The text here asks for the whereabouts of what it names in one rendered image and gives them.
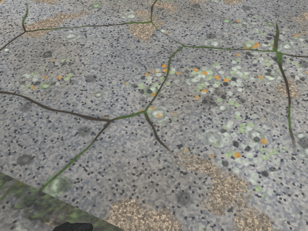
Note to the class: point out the left robot hand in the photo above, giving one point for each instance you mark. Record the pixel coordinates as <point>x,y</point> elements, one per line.
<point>77,226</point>

